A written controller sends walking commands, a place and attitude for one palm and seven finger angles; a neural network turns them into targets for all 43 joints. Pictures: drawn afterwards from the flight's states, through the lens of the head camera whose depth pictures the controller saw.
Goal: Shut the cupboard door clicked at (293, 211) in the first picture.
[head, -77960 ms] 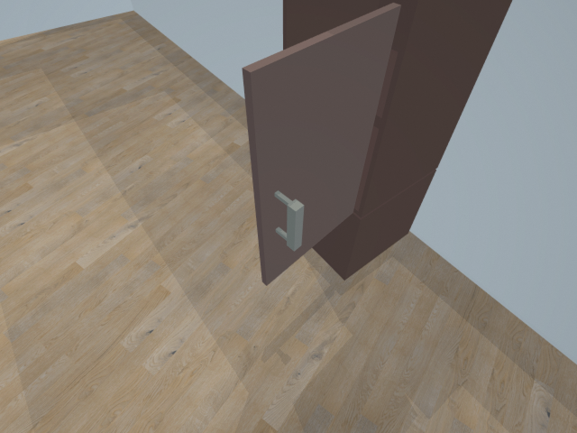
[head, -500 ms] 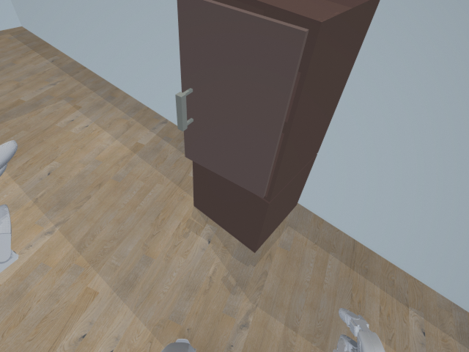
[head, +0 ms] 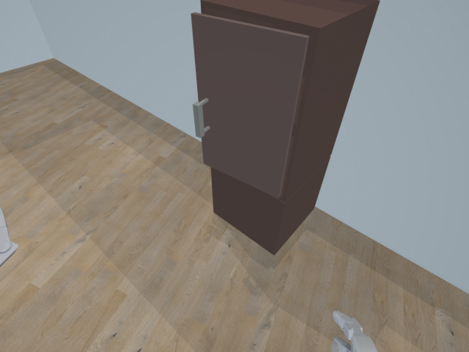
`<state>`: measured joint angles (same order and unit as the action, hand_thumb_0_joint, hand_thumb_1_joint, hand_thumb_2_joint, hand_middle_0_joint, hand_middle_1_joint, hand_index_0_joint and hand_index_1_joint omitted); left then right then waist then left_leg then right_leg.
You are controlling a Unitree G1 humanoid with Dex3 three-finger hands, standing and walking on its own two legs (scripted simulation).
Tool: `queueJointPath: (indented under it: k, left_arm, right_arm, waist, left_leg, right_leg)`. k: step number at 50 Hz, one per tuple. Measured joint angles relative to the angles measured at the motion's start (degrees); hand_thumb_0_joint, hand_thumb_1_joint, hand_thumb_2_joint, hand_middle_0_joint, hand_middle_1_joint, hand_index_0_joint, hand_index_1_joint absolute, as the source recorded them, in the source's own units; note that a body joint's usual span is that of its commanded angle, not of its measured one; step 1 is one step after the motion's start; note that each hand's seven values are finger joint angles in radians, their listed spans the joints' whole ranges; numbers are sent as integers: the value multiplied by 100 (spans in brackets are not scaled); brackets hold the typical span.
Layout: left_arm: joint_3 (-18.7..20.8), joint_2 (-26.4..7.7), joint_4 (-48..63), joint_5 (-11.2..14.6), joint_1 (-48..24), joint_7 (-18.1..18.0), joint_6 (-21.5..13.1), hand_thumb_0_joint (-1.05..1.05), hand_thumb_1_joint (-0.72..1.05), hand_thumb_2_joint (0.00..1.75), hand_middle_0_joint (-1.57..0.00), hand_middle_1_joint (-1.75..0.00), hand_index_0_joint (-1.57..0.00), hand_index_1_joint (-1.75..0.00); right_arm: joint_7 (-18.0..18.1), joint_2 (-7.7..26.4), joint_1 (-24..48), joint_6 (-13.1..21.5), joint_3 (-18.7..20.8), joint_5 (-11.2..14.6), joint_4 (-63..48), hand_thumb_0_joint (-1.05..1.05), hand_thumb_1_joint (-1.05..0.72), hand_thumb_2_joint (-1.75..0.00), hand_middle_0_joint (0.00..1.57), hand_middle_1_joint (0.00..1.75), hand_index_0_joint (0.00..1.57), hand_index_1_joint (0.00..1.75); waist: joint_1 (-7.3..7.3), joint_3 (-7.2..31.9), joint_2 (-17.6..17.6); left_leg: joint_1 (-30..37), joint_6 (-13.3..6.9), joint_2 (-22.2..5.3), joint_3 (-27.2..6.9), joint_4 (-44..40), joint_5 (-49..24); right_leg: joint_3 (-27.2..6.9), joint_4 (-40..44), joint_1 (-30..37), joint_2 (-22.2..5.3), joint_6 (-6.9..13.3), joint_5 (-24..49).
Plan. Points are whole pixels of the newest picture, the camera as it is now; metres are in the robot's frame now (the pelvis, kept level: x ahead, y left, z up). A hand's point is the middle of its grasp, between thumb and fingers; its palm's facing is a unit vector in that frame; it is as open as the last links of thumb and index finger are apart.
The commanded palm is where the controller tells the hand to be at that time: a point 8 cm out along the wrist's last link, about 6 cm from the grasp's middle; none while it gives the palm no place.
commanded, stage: stop stepping back and stand still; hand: left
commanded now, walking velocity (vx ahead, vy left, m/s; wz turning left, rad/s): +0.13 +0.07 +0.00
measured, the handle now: (202, 117) +0.91 +0.16 -0.08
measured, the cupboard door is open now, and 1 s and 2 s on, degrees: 7 7 7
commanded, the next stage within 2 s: let the arm hang, fingers relaxed in 0.06 s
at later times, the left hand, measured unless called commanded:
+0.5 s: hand out of the picture +0.08 +0.20 -0.16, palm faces +0.13 -0.98 -0.17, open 6.8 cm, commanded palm none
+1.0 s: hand out of the picture -0.03 +0.23 -0.17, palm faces +0.08 -0.98 -0.18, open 7.4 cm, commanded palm none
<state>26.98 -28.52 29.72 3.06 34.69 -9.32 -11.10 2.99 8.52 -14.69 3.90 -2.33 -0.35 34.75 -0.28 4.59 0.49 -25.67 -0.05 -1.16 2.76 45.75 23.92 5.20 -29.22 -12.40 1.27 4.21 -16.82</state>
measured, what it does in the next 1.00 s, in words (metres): steps on the spot: left foot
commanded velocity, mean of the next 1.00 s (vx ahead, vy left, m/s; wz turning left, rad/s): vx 0.00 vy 0.00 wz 0.00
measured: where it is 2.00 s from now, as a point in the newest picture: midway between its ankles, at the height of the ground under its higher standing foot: outside the picture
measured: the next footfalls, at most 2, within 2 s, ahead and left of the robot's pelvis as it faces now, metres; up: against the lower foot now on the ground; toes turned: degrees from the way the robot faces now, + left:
left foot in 0.22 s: +0.10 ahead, +0.17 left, +0.00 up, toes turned +7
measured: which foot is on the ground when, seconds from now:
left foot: up 0.00-0.20, down 0.22-1.00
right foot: down 0.00-1.00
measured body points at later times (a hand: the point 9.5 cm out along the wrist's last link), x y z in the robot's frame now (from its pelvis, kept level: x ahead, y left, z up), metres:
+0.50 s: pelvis +0.01 +0.02 -0.01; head +0.02 +0.04 +0.44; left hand +0.08 +0.25 -0.15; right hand +0.10 -0.20 -0.15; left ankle +0.06 +0.16 -0.74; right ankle -0.01 -0.08 -0.73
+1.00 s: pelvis +0.01 +0.07 +0.01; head +0.00 +0.07 +0.46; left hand -0.03 +0.29 -0.16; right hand +0.01 -0.16 -0.15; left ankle +0.06 +0.16 -0.73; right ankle -0.01 -0.08 -0.73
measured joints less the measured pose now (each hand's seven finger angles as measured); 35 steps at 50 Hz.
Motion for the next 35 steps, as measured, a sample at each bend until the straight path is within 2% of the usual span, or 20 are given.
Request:
queueJointPath:
  k: [2, 3, 5, 8, 9, 11, 12, 13, 14, 15, 17, 20, 21, 22, 25, 29, 35]
  left_arm:
    - [-91, 252, -400, -1, -84, -26, 14, 1, 89, 90, -22, -31, -21, -30]
    - [-146, 393, -622, -4, -152, -41, 43, 1, 89, 90, -22, -31, -21, -30]
    - [-288, 669, -1054, -30, -378, -77, 135, 0, 89, 90, -21, -31, -21, -30]
    - [-603, 1006, -1349, -76, -823, -133, 335, 1, 89, 90, -21, -31, -21, -30]
    - [-759, 1056, -1560, -200, -1013, -50, 307, 1, 89, 90, -21, -31, -20, -30]
    - [-1221, 1120, -2358, -313, -1365, 300, 526, 0, 90, 90, -20, -30, -20, -30]
    - [-1470, 1164, -2855, -337, -1477, 452, 712, 0, 90, 90, -20, -30, -20, -30]
    - [-1698, 1179, -3449, -360, -1614, 566, 906, 0, 90, 90, -20, -30, -19, -30]
    - [-1913, 1209, -4064, -386, -1746, 657, 1094, 0, 90, 90, -20, -30, -19, -30]
    - [-2116, 1285, -4649, -400, -1857, 745, 1257, 0, 91, 90, -20, -30, -19, -30]
    - [-2497, 1588, -5716, -414, -1993, 884, 1461, 0, 91, 90, -20, -30, -19, -30]
    - [-2913, 2013, -6802, -418, -1776, 990, 1457, 1, 91, 90, -20, -30, -20, -30]
    - [-2761, 2113, -6942, -280, -1717, 916, 1328, -2, 94, 90, -21, -30, -20, -30]
    - [-2641, 2108, -7027, -254, -1718, 847, 1215, -4, 97, 89, -21, -30, -21, -30]
    - [-2587, 1878, -7452, -335, -1787, 817, 1139, -7, 100, 89, -22, -31, -21, -30]
    - [-2563, 1719, -8094, -363, -1739, 797, 1239, -5, 98, 89, -21, -30, -21, -30]
    - [-2574, 1667, -8790, -367, -1602, 810, 1266, -2, 94, 90, -21, -30, -20, -30]
  right_arm:
    - [-14, 153, -55, -96, 44, 10, 191, 2, -90, -90, 21, 31, 21, 30]
    - [-7, 227, -109, -132, 62, 16, 252, 2, -90, -90, 21, 31, 21, 30]
    - [46, 369, -214, -161, 103, 17, 339, 2, -90, -90, 21, 31, 21, 30]
    - [158, 540, -290, -106, 185, 15, 447, 2, -90, -90, 21, 31, 21, 30]
    - [64, 604, -273, -18, 248, -25, 528, 2, -90, -90, 21, 30, 21, 30]
    - [-175, 863, -198, -94, 309, -62, 507, 2, -90, -90, 21, 30, 21, 30]
    - [-246, 993, -107, -145, 322, -86, 502, 2, -90, -90, 21, 30, 21, 30]
    - [-273, 1000, 61, -215, 340, -122, 564, 2, -90, -90, 21, 30, 21, 30]
    - [-278, 954, 223, -288, 328, -169, 611, 2, -90, -90, 20, 30, 20, 30]
    - [-275, 898, 336, -337, 294, -209, 626, 2, -90, -90, 20, 30, 20, 30]
    - [-268, 796, 417, -376, 229, -220, 696, 1, -90, -90, 20, 30, 20, 30]
    - [-287, 541, 310, -507, 152, -174, 963, 1, -91, -90, 20, 30, 20, 30]
    - [-284, 440, 225, -546, 146, -169, 1066, 1, -91, -90, 20, 30, 20, 30]
    - [-282, 347, 135, -576, 139, -163, 1187, 1, -91, -90, 20, 30, 20, 30]
    - [-286, 156, -9, -603, 110, -149, 1591, 1, -90, -90, 20, 30, 20, 30]
    - [-215, 111, -82, -602, 189, -114, 1979, 1, -92, -90, 21, 30, 21, 30]
    - [-163, 160, -130, -548, 245, -86, 2327, 1, -91, -90, 20, 30, 20, 30]
  waist:
    - [164, 89, 30]
    - [219, 131, 27]
    - [279, 155, 19]
    - [299, 3, -18]
    - [266, -56, -38]
    - [215, -128, 116]
    - [159, -127, 253]
    - [75, -182, 223]
    - [0, -282, 134]
    - [-84, -400, 68]
    - [-234, -615, 104]
    - [-254, -673, 6]
    - [-218, -671, -62]
    - [-140, -675, -127]
    - [14, -699, -238]
    - [21, -628, -183]
    - [-1, -611, -63]
  left_leg:
    - [-261, 32, 71, -59, 882, -78]
    - [-320, 44, 64, -53, 1059, -164]
    - [-304, 35, -24, -18, 934, -366]
    - [-1, -29, -187, 43, 92, -592]
    - [97, -22, -222, 119, -220, -705]
    - [300, -58, -265, 61, -800, -1563]
    - [328, 9, -291, 13, -876, -1265]
    - [228, 47, -219, 64, -725, -908]
    - [155, 52, -132, 146, -572, -753]
    - [127, 50, -73, 197, -480, -721]
    - [164, 67, -82, 135, -430, -796]
    - [346, 108, -107, 38, -639, -727]
    - [371, 106, -88, -46, -684, -631]
    - [410, 102, -84, -119, -758, -637]
    - [611, 129, -135, -205, -1090, -1182]
    - [838, 120, -180, -157, -1353, -1117]
    - [1083, 5, -130, 6, -1791, -1309]
  right_leg:
    - [-81, 100, 87, -76, -46, 18]
    - [-104, 165, 144, -121, -79, 1]
    - [-82, 265, 257, -203, -148, -14]
    - [81, 249, 405, -282, -220, -90]
    - [158, 111, 370, -333, -251, -170]
    - [266, -500, 86, -391, -336, -489]
    - [262, -903, -149, -384, -393, -693]
    - [99, -1322, -390, -439, -442, -995]
    - [-117, -1604, -561, -469, -473, -1232]
    - [-265, -1731, -631, -469, -463, -1160]
    - [-255, -1643, -510, -418, -406, -932]
    - [-211, -1288, -272, -330, -337, -878]
    - [-165, -1149, -195, -305, -312, -824]
    - [-121, -1006, -114, -275, -290, -760]
    - [-71, -646, 129, -185, -294, -591]
    - [-115, -115, 436, -128, -353, -337]
    - [-256, 412, 661, -179, -458, -27]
